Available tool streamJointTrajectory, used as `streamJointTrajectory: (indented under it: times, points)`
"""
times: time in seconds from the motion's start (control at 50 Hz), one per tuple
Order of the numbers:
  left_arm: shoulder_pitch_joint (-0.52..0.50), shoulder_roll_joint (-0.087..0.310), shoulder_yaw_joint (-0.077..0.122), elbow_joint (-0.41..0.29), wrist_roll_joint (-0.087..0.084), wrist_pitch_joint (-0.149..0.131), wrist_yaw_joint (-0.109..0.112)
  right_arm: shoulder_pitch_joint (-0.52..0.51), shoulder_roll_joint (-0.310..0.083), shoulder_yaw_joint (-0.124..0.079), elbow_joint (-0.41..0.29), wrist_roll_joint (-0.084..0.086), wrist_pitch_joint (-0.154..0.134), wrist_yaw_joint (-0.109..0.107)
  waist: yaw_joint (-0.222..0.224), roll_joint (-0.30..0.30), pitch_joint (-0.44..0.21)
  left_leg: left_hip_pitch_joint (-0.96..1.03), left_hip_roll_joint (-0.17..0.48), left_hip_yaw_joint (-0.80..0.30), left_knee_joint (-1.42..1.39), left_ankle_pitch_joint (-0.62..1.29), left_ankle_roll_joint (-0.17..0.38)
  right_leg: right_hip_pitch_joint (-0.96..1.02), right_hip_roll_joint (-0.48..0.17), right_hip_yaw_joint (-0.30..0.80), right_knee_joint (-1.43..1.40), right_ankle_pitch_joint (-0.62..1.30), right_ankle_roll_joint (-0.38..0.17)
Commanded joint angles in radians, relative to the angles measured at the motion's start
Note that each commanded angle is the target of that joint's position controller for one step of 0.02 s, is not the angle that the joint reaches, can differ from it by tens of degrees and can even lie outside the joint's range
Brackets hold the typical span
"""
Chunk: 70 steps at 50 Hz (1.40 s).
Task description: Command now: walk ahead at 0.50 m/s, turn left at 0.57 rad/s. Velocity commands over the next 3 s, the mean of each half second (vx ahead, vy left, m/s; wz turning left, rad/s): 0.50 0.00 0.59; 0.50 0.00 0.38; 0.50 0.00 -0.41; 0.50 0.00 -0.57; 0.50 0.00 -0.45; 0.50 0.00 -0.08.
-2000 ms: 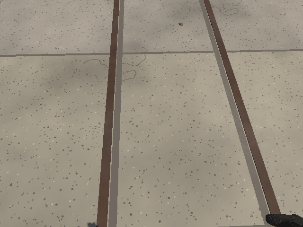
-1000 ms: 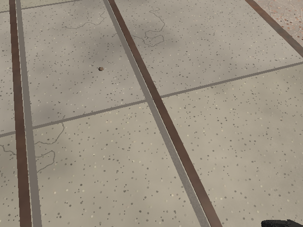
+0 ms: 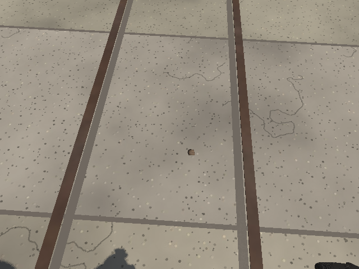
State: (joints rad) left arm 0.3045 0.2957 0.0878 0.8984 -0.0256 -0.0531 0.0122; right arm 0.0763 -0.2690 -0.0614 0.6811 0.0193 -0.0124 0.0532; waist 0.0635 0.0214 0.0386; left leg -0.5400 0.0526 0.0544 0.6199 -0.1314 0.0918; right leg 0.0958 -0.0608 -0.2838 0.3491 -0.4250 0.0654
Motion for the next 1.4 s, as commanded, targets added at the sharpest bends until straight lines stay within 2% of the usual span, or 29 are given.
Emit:
streamJointTrajectory:
  times: [0.02, 0.04, 0.06, 0.08, 0.12, 0.14, 0.22, 0.32, 0.42, 0.48, 0.5, 0.52, 0.54, 0.56, 0.58, 0.6, 0.62, 0.68, 0.84, 0.94, 1.0, 1.02, 1.04, 1.06, 1.08, 1.12, 1.16, 1.28, 1.4]
  points:
    - [-0.052, 0.166, 0.028, -0.075, 0.01, 0.001, 0.009, 0.381, -0.245, -0.11, 0.034, 0.008, 0.007, -0.026, -0.242, 0.009, -0.203, 0.592, -0.046, -0.069, -0.067, -0.008, 0.108, -0.302, -0.154, 0.031, 0.583, 0.787, -0.086]
    - [0.027, 0.013, -0.02, -0.136, 0.053, -0.024, -0.001, 0.341, -0.361, -0.122, 0.026, 0.017, -0.001, -0.034, -0.111, 0.287, -0.259, 0.875, 0.206, -0.642, -0.18, -0.181, 0.287, -0.755, 0.054, 0.11, 0.931, -0.12, -0.021]
    - [-0.058, 0.08, -0.015, -0.144, 0.016, -0.064, -0.013, 0.361, -0.286, -0.095, -0.014, 0.006, -0.022, -0.025, -0.175, 0.159, -0.391, 0.928, 0.281, -0.89, -0.329, -0.307, 0.33, -0.859, 0.077, 0.356, 1.044, -0.187, -0.037]
    - [-0.152, 0.132, -0.002, -0.173, -0.023, -0.084, -0.021, 0.332, -0.225, -0.077, -0.003, -0.003, -0.04, -0.02, -0.188, 0.098, -0.258, 0.855, 0.261, -0.759, -0.349, -0.231, 0.277, -0.944, 0.033, 0.363, 1.035, -0.089, -0.063]
    - [-0.159, 0.123, -0.002, -0.16, 0.016, -0.098, -0.008, 0.208, -0.166, -0.059, -0.019, -0.002, -0.049, -0.024, -0.106, 0.003, -0.131, 0.587, 0.179, -0.537, -0.339, -0.027, 0.213, -0.844, -0.044, 0.366, 0.865, 0.057, -0.076]
    - [-0.14, 0.133, 0.006, -0.152, 0.026, -0.088, -0.008, 0.164, -0.139, -0.048, -0.038, -0.014, -0.05, -0.029, -0.07, 0.018, -0.115, 0.496, 0.151, -0.478, -0.358, 0.059, 0.201, -0.769, -0.064, 0.375, 0.813, 0.097, -0.073]
    - [-0.167, 0.089, -0.001, -0.168, 0.042, -0.049, -0.008, 0.18, -0.168, -0.054, -0.039, -0.008, -0.056, -0.051, -0.052, 0.009, -0.075, 0.355, 0.108, -0.373, -0.405, 0.207, 0.206, -0.714, -0.043, 0.345, 0.626, 0.204, -0.019]
    - [-0.343, 0.049, -0.022, -0.221, 0.031, -0.053, -0.022, 0.248, -0.182, -0.06, -0.015, 0.0, -0.045, -0.072, -0.118, 0.052, -0.025, 0.291, 0.04, -0.311, -0.398, 0.076, 0.135, -0.641, 0.027, 0.336, 0.268, 0.503, 0.002]
    - [-0.397, 0.091, -0.011, -0.253, 0.019, -0.071, -0.04, 0.305, -0.171, -0.06, 0.013, 0.007, -0.033, -0.076, -0.132, 0.073, -0.02, 0.391, 0.084, -0.425, -0.296, 0.017, 0.112, -0.596, 0.053, 0.371, 0.141, 0.468, -0.027]
    - [-0.277, 0.125, 0.009, -0.224, 0.019, -0.086, -0.038, 0.278, -0.158, -0.057, 0.006, 0.004, -0.022, -0.08, -0.062, 0.114, -0.057, 0.416, 0.07, -0.469, -0.175, 0.105, 0.08, -0.436, 0.067, 0.344, 0.086, 0.371, -0.076]
    - [-0.167, 0.157, 0.025, -0.204, 0.032, -0.091, -0.032, 0.269, -0.118, -0.042, -0.006, -0.001, -0.023, -0.076, -0.008, 0.093, -0.145, 0.369, 0.016, -0.427, -0.023, 0.134, 0.048, -0.243, 0.013, 0.377, 0.09, 0.37, -0.117]
    - [-0.007, 0.215, 0.038, -0.189, 0.041, -0.089, -0.024, 0.286, -0.063, -0.02, -0.027, -0.022, -0.025, -0.075, 0.043, -0.041, -0.296, 0.223, -0.061, -0.327, 0.269, -0.074, 0.004, 0.028, -0.167, 0.563, 0.107, 0.313, -0.173]
    - [0.049, 0.269, 0.051, -0.151, 0.045, -0.074, -0.033, 0.428, -0.034, -0.01, -0.054, 0.019, -0.034, -0.074, -0.036, -0.407, -0.373, -0.134, -0.161, -0.238, 0.558, -0.487, -0.052, 0.274, -0.358, 1.052, -0.014, 0.052, -0.327]
    - [0.005, 0.161, 0.028, -0.175, 0.021, -0.07, -0.037, 0.403, -0.146, -0.029, -0.02, 0.027, -0.032, -0.078, -0.011, -0.252, -0.274, -0.239, -0.074, -0.265, 0.673, -0.434, -0.066, 0.211, -0.347, 1.056, -0.056, -0.139, -0.3]
    - [-0.037, 0.106, 0.013, -0.185, 0.019, -0.062, -0.031, 0.291, -0.19, -0.042, -0.032, 0.018, -0.027, -0.076, 0.014, -0.158, -0.157, -0.257, -0.043, -0.234, 0.686, -0.337, -0.071, 0.089, -0.304, 0.879, -0.064, -0.089, -0.256]
    - [-0.083, 0.094, 0.005, -0.189, 0.03, -0.056, -0.029, 0.244, -0.178, -0.042, -0.04, 0.008, -0.023, -0.077, -0.005, -0.09, -0.097, -0.217, -0.009, -0.207, 0.665, -0.267, -0.076, -0.03, -0.262, 0.755, -0.08, 0.048, -0.236]
    - [-0.108, 0.076, -0.001, -0.18, 0.034, -0.052, -0.027, 0.211, -0.164, -0.045, -0.052, -0.002, -0.022, -0.073, -0.019, -0.086, -0.049, -0.198, 0.018, -0.205, 0.618, -0.224, -0.078, -0.112, -0.229, 0.669, -0.1, 0.151, -0.234]
    - [-0.111, 0.072, -0.002, -0.156, 0.033, -0.062, -0.022, 0.216, -0.102, -0.036, -0.066, 0.013, -0.009, -0.06, -0.046, -0.13, -0.032, -0.141, 0.06, -0.172, 0.546, -0.179, -0.08, -0.198, -0.19, 0.502, -0.164, 0.285, -0.238]
    - [-0.043, 0.139, 0.009, -0.09, 0.011, -0.051, -0.025, 0.026, -0.035, 0.0, -0.125, -0.006, -0.032, -0.033, -0.007, -0.068, 0.013, -0.102, 0.042, -0.092, 0.123, 0.099, -0.084, -0.191, -0.158, 0.282, -0.211, 0.494, -0.255]
    - [0.037, 0.196, 0.018, -0.042, -0.013, -0.021, -0.026, -0.076, -0.076, -0.006, -0.159, 0.001, -0.056, -0.011, -0.006, -0.098, 0.036, -0.022, -0.001, -0.055, -0.064, 0.03, -0.062, -0.091, -0.213, 0.336, -0.141, 0.581, -0.24]
    - [0.023, 0.171, 0.002, -0.035, -0.01, -0.014, -0.019, 0.219, -0.183, -0.062, -0.073, -0.013, -0.059, -0.029, -0.182, -0.102, -0.161, 0.48, -0.033, -0.038, -0.131, 0.078, 0.001, -0.21, -0.131, 0.271, 0.217, 0.784, -0.164]
    - [0.029, 0.084, -0.031, -0.068, 0.03, -0.02, -0.021, 0.397, -0.272, -0.085, -0.049, -0.03, -0.05, -0.049, -0.236, 0.052, -0.338, 0.795, 0.207, -0.286, -0.079, 0.136, 0.067, -0.441, -0.059, 0.23, 0.562, 0.397, -0.113]
    - [0.14, 0.005, -0.053, -0.078, 0.01, -0.036, -0.025, 0.379, -0.3, -0.079, -0.052, -0.041, -0.047, -0.047, -0.158, 0.28, -0.472, 0.962, 0.392, -0.698, -0.219, -0.061, 0.196, -0.721, 0.074, 0.323, 0.835, -0.179, -0.076]
    - [0.065, 0.126, -0.021, -0.065, -0.02, -0.04, -0.027, 0.352, -0.202, -0.056, -0.056, -0.035, -0.05, -0.043, -0.194, 0.146, -0.37, 0.866, 0.355, -0.664, -0.277, -0.164, 0.166, -0.811, 0.028, 0.403, 0.93, -0.156, -0.079]
    - [-0.005, 0.144, -0.011, -0.094, -0.03, -0.04, -0.028, 0.296, -0.165, -0.041, -0.046, -0.023, -0.055, -0.042, -0.175, 0.136, -0.219, 0.746, 0.321, -0.511, -0.302, -0.145, 0.133, -0.866, -0.01, 0.379, 0.93, -0.068, -0.087]
    - [-0.03, 0.119, -0.006, -0.09, -0.007, -0.024, -0.019, 0.184, -0.101, -0.025, -0.036, -0.021, -0.069, -0.035, -0.107, 0.094, -0.099, 0.528, 0.242, -0.325, -0.375, -0.037, 0.103, -0.795, -0.071, 0.369, 0.85, 0.08, -0.076]
    - [0.013, 0.078, -0.008, -0.076, -0.01, 0.003, -0.018, 0.137, -0.08, -0.025, -0.021, -0.031, -0.089, -0.036, -0.061, 0.101, -0.073, 0.425, 0.22, -0.224, -0.443, 0.03, 0.099, -0.708, -0.091, 0.374, 0.828, 0.15, -0.063]
    - [-0.103, 0.037, -0.014, -0.126, 0.001, 0.024, -0.029, 0.149, -0.118, -0.043, 0.038, -0.039, -0.103, -0.06, -0.061, 0.038, 0.008, 0.424, 0.207, -0.003, -0.502, 0.161, 0.09, -0.785, -0.082, 0.381, 0.594, 0.378, -0.042]
    - [-0.286, 0.027, -0.03, -0.203, 0.006, 0.02, -0.066, 0.219, -0.173, -0.064, 0.088, -0.014, -0.077, -0.072, -0.124, 0.011, 0.067, 0.543, 0.237, 0.113, -0.482, 0.194, 0.063, -0.785, -0.057, 0.284, 0.345, 0.431, -0.089]
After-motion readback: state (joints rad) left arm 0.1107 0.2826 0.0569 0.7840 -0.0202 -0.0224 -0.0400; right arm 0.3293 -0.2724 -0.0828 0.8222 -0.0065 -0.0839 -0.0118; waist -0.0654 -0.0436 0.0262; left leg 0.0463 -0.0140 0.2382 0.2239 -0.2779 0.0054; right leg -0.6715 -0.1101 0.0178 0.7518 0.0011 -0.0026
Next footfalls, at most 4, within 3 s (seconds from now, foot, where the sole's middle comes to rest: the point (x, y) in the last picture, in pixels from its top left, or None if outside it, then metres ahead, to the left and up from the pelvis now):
0.02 left None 0.17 0.10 -0.76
0.50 right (208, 262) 0.49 -0.05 -0.76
1.00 left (112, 222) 0.61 0.31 -0.76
1.54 right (159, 150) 0.97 0.17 -0.76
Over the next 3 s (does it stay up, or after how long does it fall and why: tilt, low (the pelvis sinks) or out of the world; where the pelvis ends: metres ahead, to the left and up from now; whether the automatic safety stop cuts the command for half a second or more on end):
stays up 1.59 0.12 0.01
